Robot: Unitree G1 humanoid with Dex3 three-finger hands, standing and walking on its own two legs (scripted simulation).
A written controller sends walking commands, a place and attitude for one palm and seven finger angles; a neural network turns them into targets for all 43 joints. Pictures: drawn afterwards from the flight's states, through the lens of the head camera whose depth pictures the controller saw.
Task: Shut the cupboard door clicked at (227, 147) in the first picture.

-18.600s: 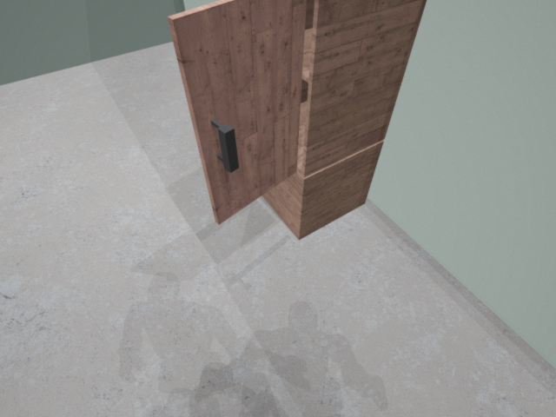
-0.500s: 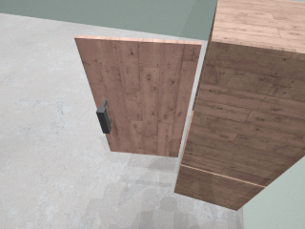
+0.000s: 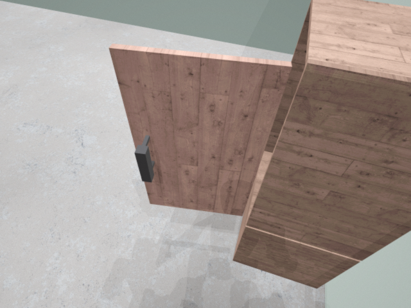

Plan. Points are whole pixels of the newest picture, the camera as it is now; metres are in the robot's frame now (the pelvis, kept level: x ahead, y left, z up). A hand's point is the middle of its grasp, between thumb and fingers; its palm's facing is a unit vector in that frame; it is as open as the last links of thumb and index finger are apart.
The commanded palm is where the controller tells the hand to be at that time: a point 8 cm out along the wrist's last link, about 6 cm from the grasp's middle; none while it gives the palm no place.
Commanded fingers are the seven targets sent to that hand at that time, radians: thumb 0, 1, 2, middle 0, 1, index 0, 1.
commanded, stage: look again from close up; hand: left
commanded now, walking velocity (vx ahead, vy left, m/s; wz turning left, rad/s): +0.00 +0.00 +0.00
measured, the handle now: (147, 158) +0.47 +0.19 -0.04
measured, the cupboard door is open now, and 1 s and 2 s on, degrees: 100 100 100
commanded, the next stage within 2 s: raise the hand and make a fist in 0.44 s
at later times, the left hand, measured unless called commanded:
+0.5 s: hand out of the picture +0.07 +0.24 -0.16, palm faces -0.03 -0.95 -0.30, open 7.4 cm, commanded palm none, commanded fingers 0.00 0.90 0.90 -0.20 -0.30 -0.20 -0.30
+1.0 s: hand out of the picture +0.11 +0.21 -0.08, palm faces +0.01 -1.00 -0.04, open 6.0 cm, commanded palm +0.10 +0.26 -0.07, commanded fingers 0.00 0.90 0.90 -0.62 -0.76 -0.62 -0.76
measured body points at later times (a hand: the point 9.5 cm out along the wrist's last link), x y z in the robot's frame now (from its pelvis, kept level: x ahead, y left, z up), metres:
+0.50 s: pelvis +0.01 +0.00 +0.00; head +0.02 +0.01 +0.45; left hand +0.08 +0.29 -0.14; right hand +0.07 -0.29 -0.13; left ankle -0.06 +0.07 -0.74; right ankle +0.03 -0.12 -0.74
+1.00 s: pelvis -0.06 -0.05 -0.10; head +0.02 -0.04 +0.34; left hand +0.11 +0.27 -0.07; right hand +0.17 -0.27 -0.16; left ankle -0.06 +0.07 -0.74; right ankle -0.03 -0.13 -0.74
